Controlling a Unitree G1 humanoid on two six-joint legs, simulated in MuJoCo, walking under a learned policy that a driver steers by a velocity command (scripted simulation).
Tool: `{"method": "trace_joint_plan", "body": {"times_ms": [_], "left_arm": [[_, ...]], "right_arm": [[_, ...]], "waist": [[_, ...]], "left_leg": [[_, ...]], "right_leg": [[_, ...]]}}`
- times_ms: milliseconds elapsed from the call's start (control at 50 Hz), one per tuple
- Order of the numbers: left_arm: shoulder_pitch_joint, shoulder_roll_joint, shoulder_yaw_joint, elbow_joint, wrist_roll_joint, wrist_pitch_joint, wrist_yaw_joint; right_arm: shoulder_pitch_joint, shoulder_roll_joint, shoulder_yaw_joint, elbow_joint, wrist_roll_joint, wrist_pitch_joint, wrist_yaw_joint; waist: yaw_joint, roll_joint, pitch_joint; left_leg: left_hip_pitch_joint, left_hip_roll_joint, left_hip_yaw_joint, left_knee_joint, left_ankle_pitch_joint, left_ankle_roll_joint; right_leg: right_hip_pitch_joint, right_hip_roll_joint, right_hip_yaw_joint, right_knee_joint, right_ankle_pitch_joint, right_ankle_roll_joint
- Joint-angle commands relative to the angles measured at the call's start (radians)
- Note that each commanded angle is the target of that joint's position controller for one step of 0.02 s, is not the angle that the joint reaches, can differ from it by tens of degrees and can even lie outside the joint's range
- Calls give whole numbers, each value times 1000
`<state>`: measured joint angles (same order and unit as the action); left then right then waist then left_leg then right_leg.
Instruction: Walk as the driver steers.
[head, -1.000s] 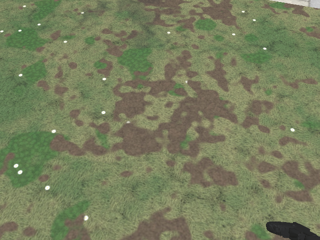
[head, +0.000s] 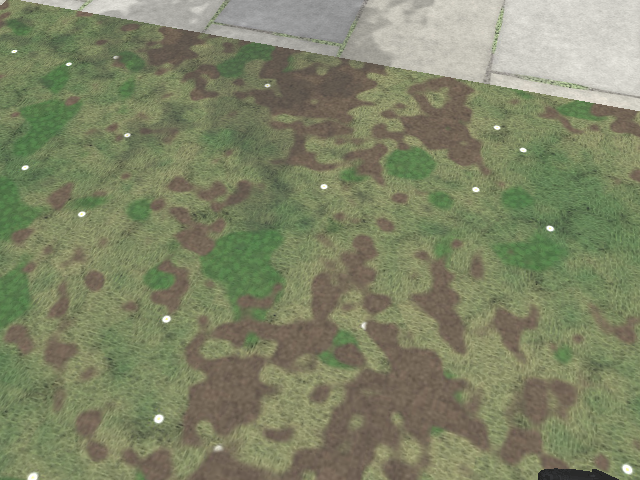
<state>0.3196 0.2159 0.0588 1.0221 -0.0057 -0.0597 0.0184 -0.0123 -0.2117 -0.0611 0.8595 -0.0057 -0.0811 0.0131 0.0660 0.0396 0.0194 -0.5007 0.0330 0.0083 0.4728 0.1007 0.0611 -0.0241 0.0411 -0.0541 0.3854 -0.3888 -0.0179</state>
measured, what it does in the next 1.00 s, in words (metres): walks ahead: right foot, then left foot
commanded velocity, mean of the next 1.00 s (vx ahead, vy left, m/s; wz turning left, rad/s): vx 0.34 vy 0.00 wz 0.00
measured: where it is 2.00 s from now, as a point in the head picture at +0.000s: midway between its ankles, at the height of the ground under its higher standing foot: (370, 315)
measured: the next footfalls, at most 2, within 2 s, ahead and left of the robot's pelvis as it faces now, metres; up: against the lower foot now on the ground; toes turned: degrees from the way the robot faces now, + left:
right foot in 0.38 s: +0.10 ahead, -0.11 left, +0.00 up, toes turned -2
left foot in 0.80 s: +0.33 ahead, +0.17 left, +0.00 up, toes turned +3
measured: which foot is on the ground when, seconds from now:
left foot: down 0.00-0.38, up 0.40-0.78, down 0.80-1.00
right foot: down 0.00-0.00, up 0.02-0.36, down 0.38-0.82, up 0.84-1.00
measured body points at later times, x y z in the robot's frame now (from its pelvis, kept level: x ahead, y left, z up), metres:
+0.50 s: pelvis +0.09 +0.00 +0.02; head +0.09 -0.02 +0.47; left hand +0.07 +0.27 -0.11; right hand +0.24 -0.26 -0.11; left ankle +0.14 +0.13 -0.68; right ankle +0.06 -0.11 -0.73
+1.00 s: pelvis +0.30 +0.08 +0.02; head +0.32 +0.09 +0.47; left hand +0.38 +0.35 -0.12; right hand +0.36 -0.18 -0.12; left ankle +0.29 +0.17 -0.73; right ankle +0.31 -0.08 -0.64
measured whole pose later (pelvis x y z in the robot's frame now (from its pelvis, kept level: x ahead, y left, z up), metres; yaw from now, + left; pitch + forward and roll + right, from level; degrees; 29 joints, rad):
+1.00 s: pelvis +0.30 +0.08 +0.02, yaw +0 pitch +2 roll +1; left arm 0.21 0.26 0.09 0.97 -0.02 -0.09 0.02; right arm 0.24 -0.22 -0.06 0.99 0.00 -0.08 0.02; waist -0.01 -0.04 0.00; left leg -0.19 -0.04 0.07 0.35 -0.19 0.06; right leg -0.61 -0.12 0.00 1.14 -0.25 -0.04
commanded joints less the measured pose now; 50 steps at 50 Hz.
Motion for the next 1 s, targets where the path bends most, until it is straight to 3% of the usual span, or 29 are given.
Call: {"method": "trace_joint_plan", "body": {"times_ms": [20,40,60,80,120,160,200,260,340,360,380,400,420,460,500,540,620,700,740,780,800,820,840,860,880,900,920,960,1000], "left_arm": [[59,78,8,-44,22,-17,2],[163,20,-16,-11,8,-17,-6],[128,100,7,-3,-11,-7,-10],[41,121,15,-28,-23,7,-6],[-52,117,25,-51,-5,43,19],[-26,77,20,-45,4,64,33],[-12,61,16,-35,5,67,39],[-35,108,26,-41,7,61,29],[3,75,23,-4,18,44,15],[41,68,22,15,23,41,13],[100,90,24,32,27,34,13],[167,151,34,45,16,26,17],[128,245,55,29,16,13,15],[-4,168,37,-16,20,-26,21],[2,139,32,-19,-1,-36,11],[55,108,23,-3,0,-39,9],[105,143,30,3,3,-33,10],[147,171,43,22,-13,-26,3],[140,181,51,28,-22,-20,0],[96,177,50,18,-25,-17,0],[62,151,41,1,-18,-18,-1],[81,66,17,-41,-2,-32,-3],[81,43,9,-45,-8,-58,-6],[27,113,30,-59,-32,-72,-12],[-24,130,34,-71,-39,-76,-12],[-50,123,38,-75,-32,-72,-4],[-50,114,44,-77,-20,-60,4],[-29,75,41,-81,-17,-38,7],[-61,75,43,-98,-16,-25,5]], "right_arm": [[277,-228,-54,34,-40,-14,-14],[308,-168,-31,47,-25,-4,-10],[285,-132,-19,38,-3,8,-4],[198,-129,-17,22,5,15,-8],[70,-102,-4,0,-6,22,-18],[18,-102,-5,0,-26,32,-24],[40,-106,-7,15,-26,36,-31],[86,-191,-35,25,9,47,-43],[62,-168,-39,22,39,53,-52],[47,-149,-36,17,42,53,-52],[18,-108,-26,-2,42,52,-50],[-5,-47,-15,-23,41,44,-46],[-22,-83,-23,-48,40,26,-41],[24,-143,-44,-15,41,9,-26],[26,-133,-48,7,22,7,-24],[1,-93,-42,10,18,7,-17],[-103,-55,-19,-15,29,8,-5],[-152,-78,-9,-36,39,5,10],[-122,-103,-12,-37,39,2,15],[66,-153,-39,18,35,3,8],[253,-214,-67,69,34,1,-1],[412,-318,-91,95,17,9,-11],[441,-291,-74,109,19,8,-4],[352,-228,-51,90,16,2,-1],[271,-173,-35,67,16,-1,1],[204,-141,-25,55,9,-5,7],[167,-115,-16,52,2,-12,11],[181,-100,-11,72,1,-16,11],[220,-127,-16,92,-3,-22,-3]], "waist": [[-96,67,-305],[-90,228,-449],[-98,144,-432],[-87,89,-313],[-48,18,-164],[-14,79,-133],[-16,98,-155],[-29,132,-145],[20,88,-69],[39,62,-47],[55,-38,-26],[56,-234,-22],[43,-346,72],[-36,-232,86],[-36,-171,52],[-25,-157,28],[16,-171,50],[38,-189,77],[9,-199,78],[-93,-182,-8],[-175,-121,-126],[-203,125,-275],[-193,246,-356],[-173,173,-240],[-146,116,-155],[-116,52,-85],[-85,55,-50],[-52,67,-27],[-45,39,-2]], "left_leg": [[688,224,-220,80,781,168],[811,390,-417,46,856,312],[727,341,-414,1,590,290],[602,304,-353,-46,357,251],[313,244,-284,-153,38,191],[147,184,-204,-207,-93,159],[121,155,-165,-233,-226,157],[122,186,-244,-320,-621,151],[33,161,-213,-319,-744,96],[9,129,-179,-272,-742,70],[-54,69,-113,-117,-690,28],[-216,-47,40,202,-596,-29],[-352,-61,10,335,-550,-19],[-380,1,-70,444,-382,-5],[-347,22,-50,430,-301,-15],[-282,22,-18,391,-217,-29],[-151,10,29,194,-155,-51],[-67,3,52,82,-210,-39],[7,-2,56,36,-254,-11],[267,-44,80,-1,-255,27],[531,15,1,11,-243,67],[889,267,-373,-38,-336,184],[904,370,-695,-195,-457,255],[801,345,-599,-205,-509,226],[672,303,-467,-216,-489,190],[535,261,-372,-252,-423,171],[437,226,-305,-280,-349,154],[351,200,-232,-319,-264,154],[349,202,-168,-340,-163,158]], "right_leg": [[-317,-59,23,493,338,3],[-441,1,90,721,-293,46],[-466,-35,160,798,-330,54],[-530,-67,134,812,-281,59],[-482,-121,117,718,-166,66],[-342,-118,89,573,-98,66],[-269,-106,65,458,-44,57],[-258,-77,19,405,12,26],[-132,-59,-22,200,68,-46],[-98,-59,-17,122,45,-71],[-60,-145,110,-13,-71,-116],[23,-324,373,-166,-264,-184],[-47,-458,652,-304,-442,-267],[-43,-395,529,-292,-263,-196],[-15,-340,386,-282,-97,-144],[-22,-297,283,-277,44,-131],[-67,-266,179,-278,163,-134],[-47,-295,168,-237,194,-149],[-40,-321,173,-193,234,-144],[-86,-285,121,-19,503,-110],[-201,-228,59,222,571,-72],[-572,-96,-33,628,288,9],[-715,-29,91,855,-167,12],[-807,-96,141,964,-126,-10],[-812,-144,114,961,-37,-31],[-775,-177,100,906,50,-35],[-718,-203,109,844,106,-36],[-657,-216,107,777,150,-32],[-699,-213,104,707,220,-18]]}}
